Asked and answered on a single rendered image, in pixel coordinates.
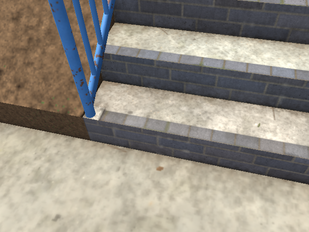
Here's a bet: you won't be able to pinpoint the stairs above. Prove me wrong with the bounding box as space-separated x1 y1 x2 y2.
82 0 309 185

